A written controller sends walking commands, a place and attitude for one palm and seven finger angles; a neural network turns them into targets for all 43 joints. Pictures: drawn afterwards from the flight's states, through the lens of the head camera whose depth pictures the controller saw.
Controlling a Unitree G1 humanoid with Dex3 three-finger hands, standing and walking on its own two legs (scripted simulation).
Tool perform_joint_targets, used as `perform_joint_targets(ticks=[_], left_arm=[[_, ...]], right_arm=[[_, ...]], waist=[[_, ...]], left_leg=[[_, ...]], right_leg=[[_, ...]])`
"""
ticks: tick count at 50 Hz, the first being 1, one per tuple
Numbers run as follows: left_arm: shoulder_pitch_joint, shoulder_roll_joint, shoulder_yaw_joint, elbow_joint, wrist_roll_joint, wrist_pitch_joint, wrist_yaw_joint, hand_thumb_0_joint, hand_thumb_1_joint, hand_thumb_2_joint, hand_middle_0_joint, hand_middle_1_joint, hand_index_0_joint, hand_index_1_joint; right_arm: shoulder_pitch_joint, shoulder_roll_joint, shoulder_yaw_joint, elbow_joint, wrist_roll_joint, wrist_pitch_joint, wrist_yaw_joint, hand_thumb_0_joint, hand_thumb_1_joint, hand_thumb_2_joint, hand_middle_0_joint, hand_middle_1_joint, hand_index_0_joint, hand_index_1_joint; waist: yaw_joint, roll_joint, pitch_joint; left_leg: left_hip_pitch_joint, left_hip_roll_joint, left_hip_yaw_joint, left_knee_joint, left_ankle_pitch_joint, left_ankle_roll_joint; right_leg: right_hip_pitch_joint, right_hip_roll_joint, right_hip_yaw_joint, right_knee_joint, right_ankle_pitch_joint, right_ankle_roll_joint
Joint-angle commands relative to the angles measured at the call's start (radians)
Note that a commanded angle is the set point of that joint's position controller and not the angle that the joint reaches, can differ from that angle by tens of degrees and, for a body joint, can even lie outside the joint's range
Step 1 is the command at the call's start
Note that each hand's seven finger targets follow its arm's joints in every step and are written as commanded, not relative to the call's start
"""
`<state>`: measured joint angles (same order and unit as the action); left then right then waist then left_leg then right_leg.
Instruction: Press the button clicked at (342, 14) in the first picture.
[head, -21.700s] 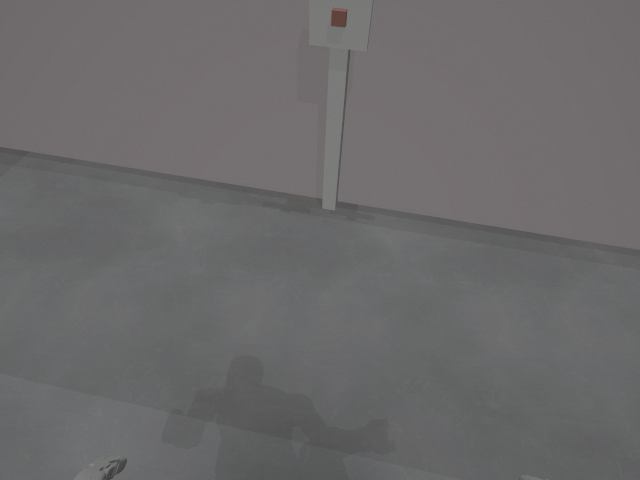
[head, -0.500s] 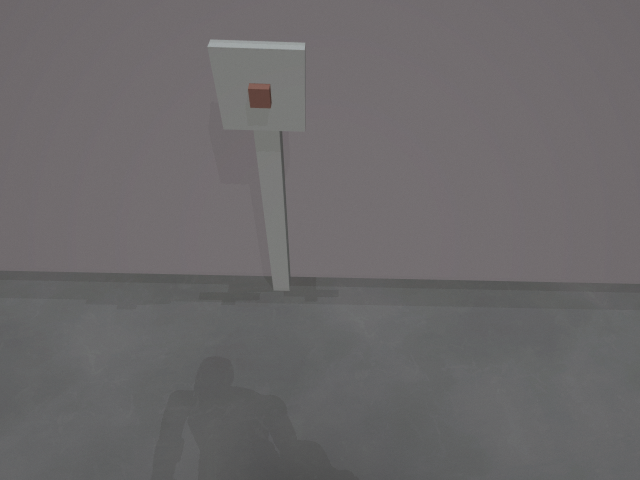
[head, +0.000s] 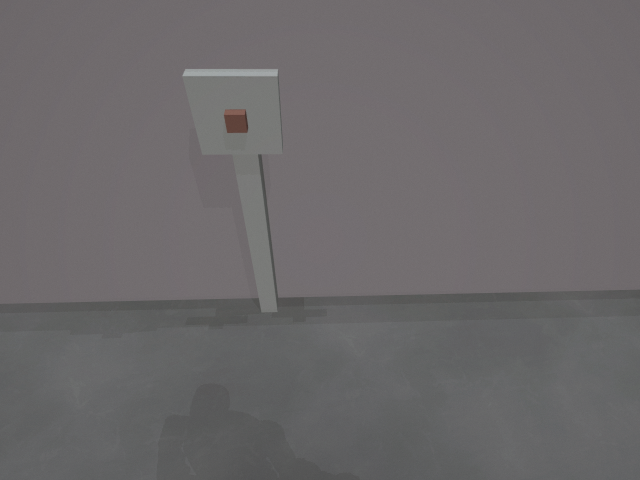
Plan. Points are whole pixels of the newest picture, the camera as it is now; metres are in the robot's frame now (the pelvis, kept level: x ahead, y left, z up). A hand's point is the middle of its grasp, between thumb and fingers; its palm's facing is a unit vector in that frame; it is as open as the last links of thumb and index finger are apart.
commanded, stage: stand and wait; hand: left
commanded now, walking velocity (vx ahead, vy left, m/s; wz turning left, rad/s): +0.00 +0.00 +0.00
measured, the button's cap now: (236, 120) +0.76 +0.21 +0.04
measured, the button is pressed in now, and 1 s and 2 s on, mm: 0 0 0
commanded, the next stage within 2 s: none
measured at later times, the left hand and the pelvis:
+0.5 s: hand out of the picture +0.04 +0.21 -0.17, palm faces -0.01 -0.96 -0.28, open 7.4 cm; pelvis +0.01 -0.01 +0.00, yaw +0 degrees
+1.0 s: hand out of the picture +0.10 +0.22 -0.16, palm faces -0.03 -0.95 -0.32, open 7.4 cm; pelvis +0.02 -0.01 +0.00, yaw -1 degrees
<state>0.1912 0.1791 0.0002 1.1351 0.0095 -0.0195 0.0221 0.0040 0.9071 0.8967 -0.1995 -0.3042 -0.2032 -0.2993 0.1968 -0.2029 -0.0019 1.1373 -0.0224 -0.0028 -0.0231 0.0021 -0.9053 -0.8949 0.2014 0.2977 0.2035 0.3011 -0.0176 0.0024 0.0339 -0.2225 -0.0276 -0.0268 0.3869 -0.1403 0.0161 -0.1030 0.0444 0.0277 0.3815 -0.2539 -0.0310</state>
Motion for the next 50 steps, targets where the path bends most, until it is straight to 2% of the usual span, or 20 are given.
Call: perform_joint_targets(ticks=[1, 4, 5, 7, 10, 13, 15, 19, 22, 29, 30, 33, 35, 37, 40, 43, 45, 47, 50], left_arm=[[0.057, 0.158, 0.029, -0.018, -0.003, -0.007, 0.007, 0.000, 0.900, 0.900, -0.200, -0.300, -0.200, -0.300], [0.054, 0.163, 0.030, -0.017, -0.004, -0.008, 0.007, 0.000, 0.900, 0.900, -0.200, -0.300, -0.200, -0.300], [0.053, 0.171, 0.034, -0.021, -0.003, -0.011, 0.007, 0.000, 0.900, 0.900, -0.200, -0.300, -0.200, -0.300], [0.049, 0.169, 0.032, -0.017, -0.005, -0.009, 0.008, 0.000, 0.900, 0.900, -0.200, -0.300, -0.200, -0.300], [0.045, 0.181, 0.035, -0.017, -0.003, -0.010, 0.007, 0.000, 0.900, 0.900, -0.200, -0.300, -0.200, -0.300], [0.043, 0.185, 0.034, -0.012, -0.004, -0.008, 0.007, 0.000, 0.900, 0.900, -0.200, -0.300, -0.200, -0.300], [0.042, 0.195, 0.035, -0.014, -0.004, -0.010, 0.007, 0.000, 0.900, 0.900, -0.200, -0.300, -0.200, -0.300], [0.025, 0.211, 0.036, -0.015, -0.004, -0.012, 0.006, 0.000, 0.900, 0.900, -0.200, -0.300, -0.200, -0.300], [0.016, 0.222, 0.036, -0.016, -0.004, -0.012, 0.005, 0.000, 0.900, 0.900, -0.200, -0.300, -0.200, -0.300], [-0.016, 0.256, 0.041, -0.025, -0.003, -0.017, 0.003, 0.000, 0.900, 0.900, -0.200, -0.300, -0.200, -0.300], [-0.017, 0.262, 0.044, -0.029, -0.003, -0.019, 0.003, 0.000, 0.900, 0.900, -0.200, -0.300, -0.200, -0.300], [-0.032, 0.271, 0.044, -0.030, -0.003, -0.018, 0.002, 0.000, 0.900, 0.900, -0.200, -0.300, -0.200, -0.300], [-0.036, 0.280, 0.047, -0.033, -0.002, -0.021, 0.001, 0.000, 0.900, 0.900, -0.200, -0.300, -0.200, -0.300], [-0.050, 0.289, 0.046, -0.034, -0.003, -0.020, 0.001, 0.000, 0.900, 0.900, -0.200, -0.300, -0.200, -0.300], [-0.055, 0.298, 0.048, -0.041, -0.002, -0.022, -0.001, 0.000, 0.900, 0.900, -0.200, -0.300, -0.200, -0.300], [-0.071, 0.307, 0.047, -0.042, -0.003, -0.022, -0.001, 0.000, 0.900, 0.900, -0.200, -0.300, -0.200, -0.300], [-0.068, 0.312, 0.050, -0.046, -0.002, -0.023, -0.002, 0.000, 0.900, 0.900, -0.200, -0.300, -0.200, -0.300], [-0.078, 0.317, 0.048, -0.045, -0.003, -0.023, -0.001, 0.000, 0.900, 0.900, -0.200, -0.300, -0.200, -0.300], [-0.076, 0.321, 0.050, -0.048, -0.003, -0.023, -0.002, 0.000, 0.900, 0.900, -0.200, -0.300, -0.200, -0.300]], right_arm=[[0.035, -0.125, -0.025, -0.028, 0.003, -0.013, -0.013, 0.000, -0.900, -0.900, 0.200, 0.300, 0.200, 0.300], [0.036, -0.134, -0.025, -0.026, 0.003, -0.014, -0.014, 0.000, -0.900, -0.900, 0.200, 0.300, 0.200, 0.300], [0.037, -0.143, -0.028, -0.029, 0.005, -0.014, -0.015, 0.000, -0.900, -0.900, 0.200, 0.300, 0.200, 0.300], [0.037, -0.144, -0.028, -0.026, 0.004, -0.014, -0.016, 0.000, -0.900, -0.900, 0.200, 0.300, 0.200, 0.300], [0.028, -0.156, -0.030, -0.028, 0.007, -0.013, -0.017, 0.000, -0.900, -0.900, 0.200, 0.300, 0.200, 0.300], [0.022, -0.161, -0.031, -0.024, 0.005, -0.012, -0.016, 0.000, -0.900, -0.900, 0.200, 0.300, 0.200, 0.300], [0.018, -0.169, -0.032, -0.027, 0.008, -0.011, -0.015, 0.000, -0.900, -0.900, 0.200, 0.300, 0.200, 0.300], [0.004, -0.187, -0.035, -0.028, 0.006, -0.011, -0.014, 0.000, -0.900, -0.900, 0.200, 0.300, 0.200, 0.300], [-0.013, -0.195, -0.036, -0.029, 0.005, -0.010, -0.012, 0.000, -0.900, -0.900, 0.200, 0.300, 0.200, 0.300], [-0.049, -0.230, -0.039, -0.037, 0.006, -0.016, -0.010, 0.000, -0.900, -0.900, 0.200, 0.300, 0.200, 0.300], [-0.056, -0.235, -0.039, -0.040, 0.008, -0.016, -0.010, 0.000, -0.900, -0.900, 0.200, 0.300, 0.200, 0.300], [-0.070, -0.243, -0.040, -0.042, 0.006, -0.017, -0.008, 0.000, -0.900, -0.900, 0.200, 0.300, 0.200, 0.300], [-0.082, -0.255, -0.041, -0.047, 0.008, -0.017, -0.008, 0.000, -0.900, -0.900, 0.200, 0.300, 0.200, 0.300], [-0.086, -0.261, -0.042, -0.047, 0.005, -0.017, -0.007, 0.000, -0.900, -0.900, 0.200, 0.300, 0.200, 0.300], [-0.098, -0.275, -0.042, -0.051, 0.007, -0.017, -0.006, 0.000, -0.900, -0.900, 0.200, 0.300, 0.200, 0.300], [-0.103, -0.282, -0.042, -0.053, 0.005, -0.019, -0.006, 0.000, -0.900, -0.900, 0.200, 0.300, 0.200, 0.300], [-0.108, -0.286, -0.040, -0.055, 0.008, -0.020, -0.006, 0.000, -0.900, -0.900, 0.200, 0.300, 0.200, 0.300], [-0.108, -0.288, -0.041, -0.054, 0.006, -0.019, -0.004, 0.000, -0.900, -0.900, 0.200, 0.300, 0.200, 0.300], [-0.112, -0.294, -0.040, -0.056, 0.008, -0.019, -0.005, 0.000, -0.900, -0.900, 0.200, 0.300, 0.200, 0.300]], waist=[[0.009, 0.010, -0.004], [0.009, 0.015, -0.008], [0.010, -0.003, -0.020], [0.008, 0.021, -0.024], [0.009, 0.003, -0.013], [0.009, 0.021, -0.007], [0.010, -0.007, -0.007], [0.006, -0.010, -0.021], [0.007, 0.001, -0.003], [0.006, 0.010, -0.044], [0.010, -0.006, -0.042], [0.008, 0.013, -0.041], [0.009, -0.012, -0.038], [0.008, 0.007, -0.039], [0.009, -0.005, -0.051], [0.008, 0.012, -0.055], [0.010, -0.010, -0.067], [0.008, 0.010, -0.060], [0.010, -0.005, -0.065]], left_leg=[[0.073, 0.117, -0.095, -0.051, 0.104, 0.014], [0.083, 0.119, -0.094, -0.050, 0.117, 0.014], [0.092, 0.121, -0.090, -0.044, 0.127, 0.016], [0.099, 0.122, -0.091, -0.047, 0.130, 0.015], [0.101, 0.124, -0.092, -0.049, 0.125, 0.017], [0.104, 0.126, -0.093, -0.055, 0.114, 0.016], [0.107, 0.126, -0.092, -0.054, 0.113, 0.018], [0.116, 0.128, -0.091, -0.057, 0.114, 0.014], [0.115, 0.129, -0.091, -0.062, 0.102, 0.014], [0.140, 0.135, -0.093, -0.064, 0.149, 0.013], [0.142, 0.137, -0.090, -0.062, 0.153, 0.014], [0.145, 0.137, -0.092, -0.068, 0.159, 0.012], [0.152, 0.139, -0.088, -0.067, 0.163, 0.012], [0.150, 0.139, -0.090, -0.071, 0.167, 0.009], [0.161, 0.140, -0.089, -0.071, 0.164, 0.010], [0.160, 0.142, -0.091, -0.075, 0.184, 0.008], [0.172, 0.144, -0.086, -0.071, 0.193, 0.009], [0.167, 0.144, -0.086, -0.075, 0.195, 0.006], [0.177, 0.145, -0.083, -0.075, 0.195, 0.007]], right_leg=[[-0.067, -0.137, 0.094, -0.090, 0.113, -0.019], [-0.059, -0.136, 0.094, -0.092, 0.131, -0.019], [-0.050, -0.134, 0.091, -0.093, 0.145, -0.020], [-0.048, -0.137, 0.092, -0.089, 0.150, -0.021], [-0.051, -0.131, 0.095, -0.096, 0.145, -0.023], [-0.053, -0.135, 0.097, -0.099, 0.135, -0.023], [-0.050, -0.133, 0.096, -0.105, 0.137, -0.023], [-0.044, -0.139, 0.100, -0.106, 0.152, -0.023], [-0.056, -0.140, 0.104, -0.113, 0.140, -0.022], [-0.027, -0.146, 0.109, -0.111, 0.199, -0.022], [-0.028, -0.144, 0.107, -0.113, 0.209, -0.021], [-0.023, -0.149, 0.108, -0.115, 0.218, -0.020], [-0.029, -0.147, 0.109, -0.120, 0.230, -0.020], [-0.020, -0.152, 0.111, -0.120, 0.238, -0.019], [-0.018, -0.149, 0.116, -0.125, 0.235, -0.020], [-0.006, -0.153, 0.116, -0.120, 0.255, -0.020], [-0.001, -0.152, 0.114, -0.125, 0.271, -0.017], [0.003, -0.157, 0.113, -0.124, 0.277, -0.017], [0.002, -0.153, 0.115, -0.129, 0.278, -0.017]])
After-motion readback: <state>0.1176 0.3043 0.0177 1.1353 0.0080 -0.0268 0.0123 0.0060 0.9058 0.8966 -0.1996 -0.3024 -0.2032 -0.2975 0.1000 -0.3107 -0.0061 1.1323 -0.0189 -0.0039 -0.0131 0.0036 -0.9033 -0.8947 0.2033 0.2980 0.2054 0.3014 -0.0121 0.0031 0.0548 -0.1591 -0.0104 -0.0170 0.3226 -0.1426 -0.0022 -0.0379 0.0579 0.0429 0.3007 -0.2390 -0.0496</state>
